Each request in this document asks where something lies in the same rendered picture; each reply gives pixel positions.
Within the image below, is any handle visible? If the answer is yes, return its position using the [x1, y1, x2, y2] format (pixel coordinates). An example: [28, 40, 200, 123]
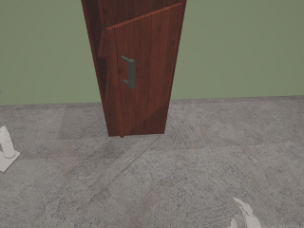
[121, 56, 136, 89]

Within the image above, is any robot right hand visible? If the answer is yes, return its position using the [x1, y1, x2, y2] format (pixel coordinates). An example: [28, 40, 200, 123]
[227, 198, 262, 228]

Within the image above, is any cupboard door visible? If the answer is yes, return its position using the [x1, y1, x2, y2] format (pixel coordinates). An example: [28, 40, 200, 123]
[105, 3, 183, 138]

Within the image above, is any robot left hand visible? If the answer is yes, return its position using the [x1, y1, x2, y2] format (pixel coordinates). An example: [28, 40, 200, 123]
[0, 90, 20, 174]

